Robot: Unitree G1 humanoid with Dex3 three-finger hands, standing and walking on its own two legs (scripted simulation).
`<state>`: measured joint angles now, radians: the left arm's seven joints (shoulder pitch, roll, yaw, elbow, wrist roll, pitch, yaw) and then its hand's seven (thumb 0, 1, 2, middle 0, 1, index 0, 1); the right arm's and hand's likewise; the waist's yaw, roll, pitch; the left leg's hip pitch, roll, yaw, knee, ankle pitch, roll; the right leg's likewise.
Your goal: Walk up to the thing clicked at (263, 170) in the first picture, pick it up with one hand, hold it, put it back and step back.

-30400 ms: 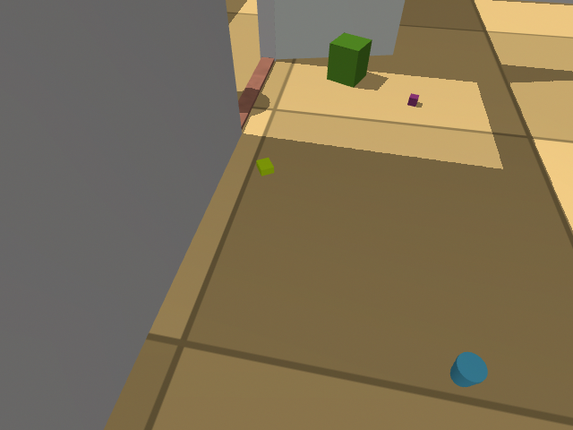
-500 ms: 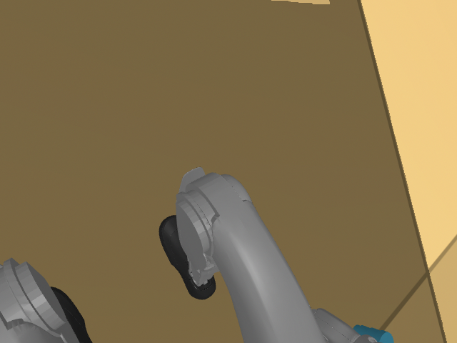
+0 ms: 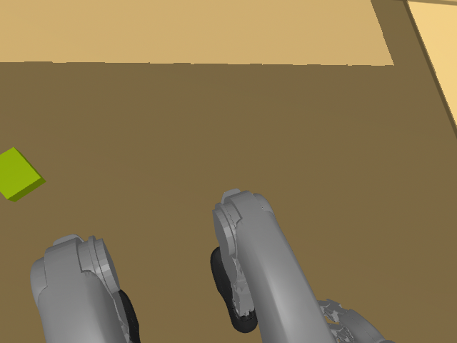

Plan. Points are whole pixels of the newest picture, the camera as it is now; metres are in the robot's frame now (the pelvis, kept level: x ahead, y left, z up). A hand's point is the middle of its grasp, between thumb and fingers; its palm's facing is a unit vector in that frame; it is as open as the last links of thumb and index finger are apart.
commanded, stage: withdraw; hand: left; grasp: from above
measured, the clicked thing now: (14, 174) +0.47 +0.32 -0.31
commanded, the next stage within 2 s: home in 0.46 s
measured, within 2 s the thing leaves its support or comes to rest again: neither
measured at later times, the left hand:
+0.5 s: hand out of the picture +0.46 +0.33 -0.16, palm faces -0.40 -0.07 -0.91, open 13.9 cm
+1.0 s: hand out of the picture +0.34 +0.32 -0.01, palm faces -0.34 -0.48 -0.81, open 10.0 cm
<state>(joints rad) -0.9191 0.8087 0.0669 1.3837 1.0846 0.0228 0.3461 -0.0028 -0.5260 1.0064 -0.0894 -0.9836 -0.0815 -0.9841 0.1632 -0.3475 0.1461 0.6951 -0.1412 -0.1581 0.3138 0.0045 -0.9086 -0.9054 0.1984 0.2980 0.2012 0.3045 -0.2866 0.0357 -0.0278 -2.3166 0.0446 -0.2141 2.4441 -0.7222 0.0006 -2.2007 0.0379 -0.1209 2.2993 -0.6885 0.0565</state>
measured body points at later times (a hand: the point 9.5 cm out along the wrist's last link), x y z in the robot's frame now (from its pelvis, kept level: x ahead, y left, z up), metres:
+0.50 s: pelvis -0.01 -0.01 -0.01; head +0.23 +0.10 +0.36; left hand +0.48 +0.33 -0.11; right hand +0.07 -0.28 -0.09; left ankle +0.06 +0.13 -0.30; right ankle +0.11 -0.13 -0.30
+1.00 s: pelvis -0.01 +0.00 +0.10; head +0.18 +0.06 +0.50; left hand +0.36 +0.34 +0.03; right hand +0.15 -0.26 -0.02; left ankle +0.06 +0.13 -0.30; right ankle +0.11 -0.13 -0.30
